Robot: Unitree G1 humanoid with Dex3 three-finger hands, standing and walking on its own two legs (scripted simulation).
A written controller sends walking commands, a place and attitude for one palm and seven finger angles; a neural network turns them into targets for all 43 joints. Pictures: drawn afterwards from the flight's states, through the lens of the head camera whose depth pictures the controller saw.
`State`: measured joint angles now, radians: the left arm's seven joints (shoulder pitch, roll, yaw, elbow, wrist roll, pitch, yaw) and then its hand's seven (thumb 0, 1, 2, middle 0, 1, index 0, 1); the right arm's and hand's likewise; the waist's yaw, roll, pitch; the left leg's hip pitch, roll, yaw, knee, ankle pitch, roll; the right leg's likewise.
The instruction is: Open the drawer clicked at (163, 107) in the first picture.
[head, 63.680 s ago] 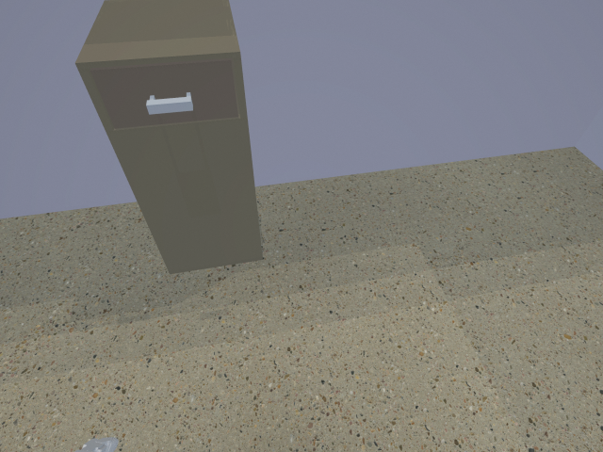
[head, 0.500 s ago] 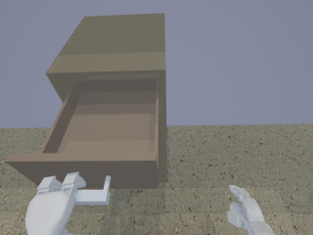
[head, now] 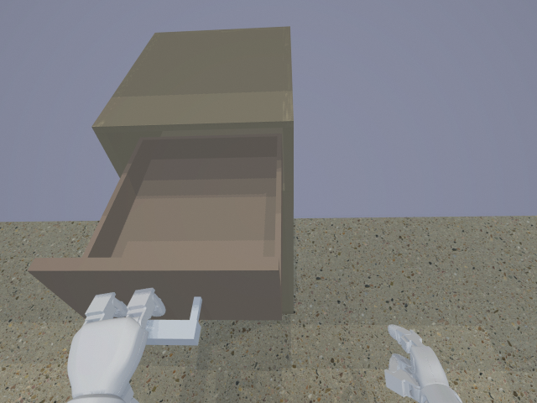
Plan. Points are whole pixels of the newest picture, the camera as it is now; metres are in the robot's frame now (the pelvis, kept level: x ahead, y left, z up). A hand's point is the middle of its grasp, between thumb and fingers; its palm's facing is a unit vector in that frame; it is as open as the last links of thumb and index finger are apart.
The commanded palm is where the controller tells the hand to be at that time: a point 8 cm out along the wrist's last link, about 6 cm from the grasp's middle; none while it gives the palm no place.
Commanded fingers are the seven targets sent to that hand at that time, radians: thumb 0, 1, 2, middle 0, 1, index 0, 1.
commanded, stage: lift the hand off the handle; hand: left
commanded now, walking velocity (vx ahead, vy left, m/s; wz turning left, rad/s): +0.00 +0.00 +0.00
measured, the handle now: (162, 317) +0.22 +0.19 +0.03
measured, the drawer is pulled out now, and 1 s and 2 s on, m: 0.30 0.29 0.29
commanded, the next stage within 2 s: draw the hand back to the body in 1.20 s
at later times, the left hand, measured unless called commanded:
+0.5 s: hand (112, 335) +0.17 +0.22 +0.08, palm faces +0.07 -0.13 -0.99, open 13.3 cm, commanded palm +0.14 +0.22 +0.15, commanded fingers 0.00 -0.50 0.30 -0.30 -1.20 -0.30 -1.20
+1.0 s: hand (90, 290) +0.19 +0.22 +0.16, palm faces +0.16 -0.15 -0.98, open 13.8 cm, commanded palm +0.14 +0.22 +0.22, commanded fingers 0.00 -0.50 0.30 -0.30 -1.20 -0.30 -1.20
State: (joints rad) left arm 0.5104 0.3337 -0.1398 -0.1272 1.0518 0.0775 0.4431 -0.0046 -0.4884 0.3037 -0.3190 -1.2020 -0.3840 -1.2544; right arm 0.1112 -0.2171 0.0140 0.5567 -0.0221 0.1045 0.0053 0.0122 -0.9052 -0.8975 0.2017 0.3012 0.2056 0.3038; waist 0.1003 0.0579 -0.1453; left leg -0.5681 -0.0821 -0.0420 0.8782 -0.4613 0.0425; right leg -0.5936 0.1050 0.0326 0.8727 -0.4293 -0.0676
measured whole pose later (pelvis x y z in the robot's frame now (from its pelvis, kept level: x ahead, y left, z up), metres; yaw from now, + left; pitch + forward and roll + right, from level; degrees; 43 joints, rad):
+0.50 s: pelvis +0.01 +0.00 +0.02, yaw -1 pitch +4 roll +0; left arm 0.56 0.41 -0.10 -0.35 0.96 0.11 0.28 0.00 -0.49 0.30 -0.35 -1.22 -0.42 -1.24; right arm 0.11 -0.24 0.02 0.55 0.00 0.11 0.01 0.01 -0.91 -0.90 0.20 0.30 0.20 0.30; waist 0.12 0.08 -0.11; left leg -0.39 -0.07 -0.04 0.72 -0.40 0.04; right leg -0.41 0.11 0.05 0.71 -0.37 -0.07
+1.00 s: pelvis +0.01 +0.01 +0.04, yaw -1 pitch +0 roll -1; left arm 0.48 0.47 -0.07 -0.57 0.88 0.22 0.09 -0.01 -0.49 0.30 -0.32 -1.20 -0.32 -1.20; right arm 0.08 -0.25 0.06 0.53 0.03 0.15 0.03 0.01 -0.91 -0.90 0.20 0.30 0.20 0.30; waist 0.12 0.11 -0.08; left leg -0.22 -0.07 -0.04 0.55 -0.32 0.05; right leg -0.24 0.10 0.06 0.52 -0.28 -0.06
